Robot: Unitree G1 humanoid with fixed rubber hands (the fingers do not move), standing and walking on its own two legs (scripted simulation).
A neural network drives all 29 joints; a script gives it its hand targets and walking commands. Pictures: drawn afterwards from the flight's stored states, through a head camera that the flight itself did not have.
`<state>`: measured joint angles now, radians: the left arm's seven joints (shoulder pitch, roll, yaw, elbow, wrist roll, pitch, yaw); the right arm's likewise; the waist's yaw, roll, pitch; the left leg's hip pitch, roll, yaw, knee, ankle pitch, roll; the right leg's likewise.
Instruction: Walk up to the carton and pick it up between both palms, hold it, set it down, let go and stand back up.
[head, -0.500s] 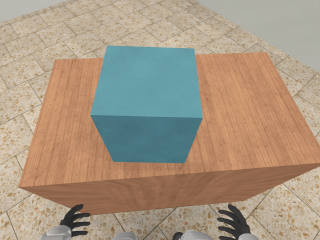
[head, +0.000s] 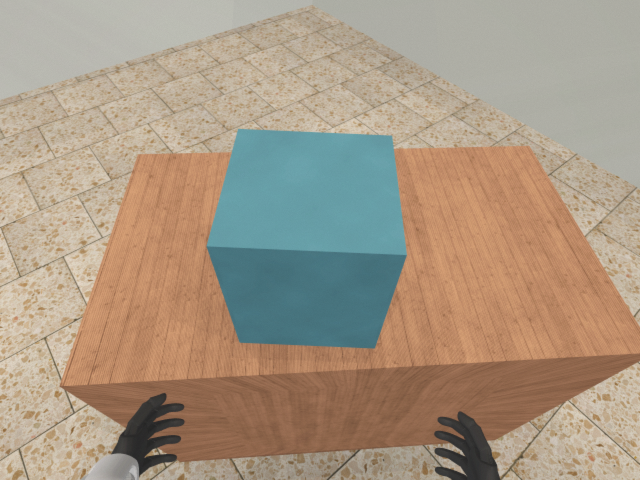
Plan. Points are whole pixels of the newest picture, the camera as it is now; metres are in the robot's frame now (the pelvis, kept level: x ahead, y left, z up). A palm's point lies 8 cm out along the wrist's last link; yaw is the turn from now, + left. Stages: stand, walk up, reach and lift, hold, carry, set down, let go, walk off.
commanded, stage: reach and lift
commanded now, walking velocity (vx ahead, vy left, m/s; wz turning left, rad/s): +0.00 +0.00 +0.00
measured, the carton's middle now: (310, 245) +0.42 +0.05 +0.01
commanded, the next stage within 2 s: none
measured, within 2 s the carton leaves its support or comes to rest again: neither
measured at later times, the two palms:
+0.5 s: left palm (123, 439) +0.16 +0.26 -0.05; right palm (473, 461) +0.16 -0.16 -0.05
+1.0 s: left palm (117, 404) +0.20 +0.26 -0.02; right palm (467, 423) +0.19 -0.15 -0.02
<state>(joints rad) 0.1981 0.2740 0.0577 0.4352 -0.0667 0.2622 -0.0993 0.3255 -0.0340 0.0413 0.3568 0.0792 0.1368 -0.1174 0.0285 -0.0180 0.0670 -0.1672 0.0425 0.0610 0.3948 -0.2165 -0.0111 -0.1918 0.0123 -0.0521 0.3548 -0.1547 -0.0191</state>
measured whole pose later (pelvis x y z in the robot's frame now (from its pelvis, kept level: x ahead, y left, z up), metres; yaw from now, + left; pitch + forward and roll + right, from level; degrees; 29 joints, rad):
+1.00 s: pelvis +0.02 +0.02 +0.00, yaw +0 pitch -5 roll -1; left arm 0.26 0.32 -0.05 0.36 -0.21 -0.23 -0.09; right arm 0.34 -0.02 0.04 0.31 0.10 -0.24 -0.13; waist 0.03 -0.01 0.07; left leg -0.06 0.02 0.06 0.41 -0.27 0.01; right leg -0.06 -0.01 -0.05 0.33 -0.19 0.01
